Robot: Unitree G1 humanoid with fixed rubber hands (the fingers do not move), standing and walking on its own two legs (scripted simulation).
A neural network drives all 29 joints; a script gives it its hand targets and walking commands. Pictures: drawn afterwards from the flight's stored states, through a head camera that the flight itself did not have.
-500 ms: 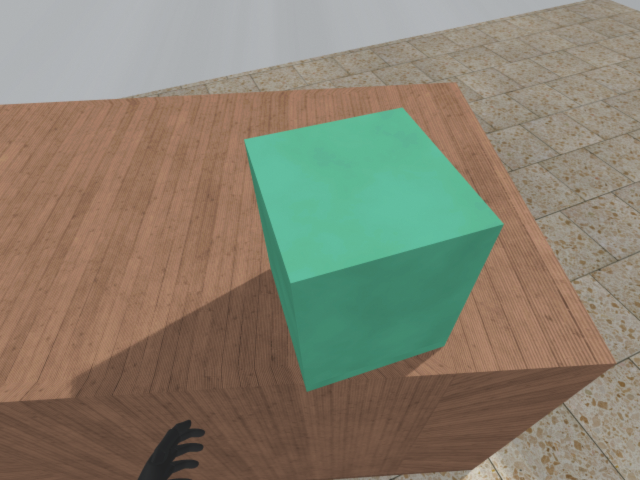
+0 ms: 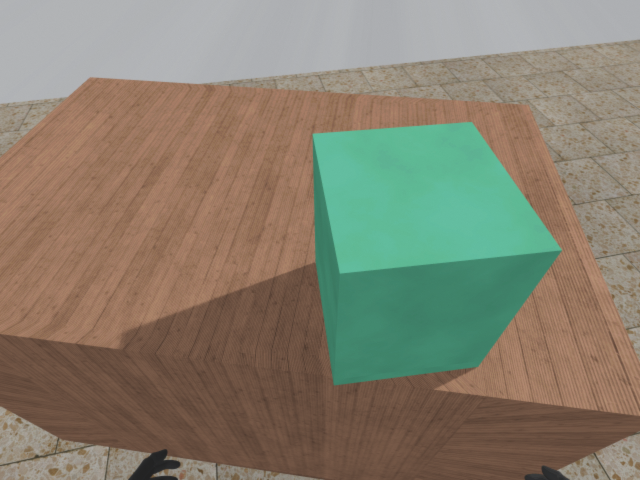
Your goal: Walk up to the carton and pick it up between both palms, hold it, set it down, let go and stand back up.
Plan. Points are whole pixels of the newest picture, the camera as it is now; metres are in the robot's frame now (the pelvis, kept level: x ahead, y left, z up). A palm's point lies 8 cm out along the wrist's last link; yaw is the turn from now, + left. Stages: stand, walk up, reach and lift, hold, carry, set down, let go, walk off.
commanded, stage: walk up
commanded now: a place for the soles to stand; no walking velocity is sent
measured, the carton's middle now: (400, 257) +0.38 -0.06 +0.08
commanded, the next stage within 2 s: none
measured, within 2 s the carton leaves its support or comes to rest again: neither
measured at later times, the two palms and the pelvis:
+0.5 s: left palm out of the picture +0.08 +0.27 -0.11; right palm out of the picture +0.09 -0.28 -0.09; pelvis -0.01 -0.01 +0.00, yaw +3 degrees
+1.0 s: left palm out of the picture +0.07 +0.27 -0.11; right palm out of the picture +0.11 -0.28 -0.08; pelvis -0.01 -0.01 -0.01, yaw +4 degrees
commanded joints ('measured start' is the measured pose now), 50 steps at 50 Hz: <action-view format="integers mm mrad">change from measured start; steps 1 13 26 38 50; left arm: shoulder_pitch -45 3 39 33 48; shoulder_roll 140 164 168 164 180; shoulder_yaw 48 61 63 59 64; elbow -106 -101 -106 -122 -126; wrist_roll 4 6 8 5 4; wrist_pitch -24 -22 -26 -13 -16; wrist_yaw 6 15 16 11 13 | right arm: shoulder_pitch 19 54 52 40 34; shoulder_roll -168 -141 -154 -174 -164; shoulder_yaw -67 -65 -67 -71 -71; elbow -89 -80 -85 -96 -98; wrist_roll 0 -7 -11 -9 -7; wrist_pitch -26 -26 -23 -23 -22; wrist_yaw -9 -8 -10 -16 -13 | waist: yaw -5 -10 0 4 2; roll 48 -26 27 43 30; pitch -90 -60 -46 -60 -63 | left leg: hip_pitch -155 -152 -216 -236 -181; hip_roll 65 15 16 38 16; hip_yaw -128 -66 -108 -173 -120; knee -170 -90 -103 -121 -77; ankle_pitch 136 84 69 126 130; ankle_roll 78 68 74 90 78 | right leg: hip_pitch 164 95 134 156 115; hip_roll -49 -117 -113 -77 -112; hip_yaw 134 143 155 119 125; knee -93 -175 -141 -63 -105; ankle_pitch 12 -177 -135 -34 -88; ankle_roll -49 -78 -82 -64 -82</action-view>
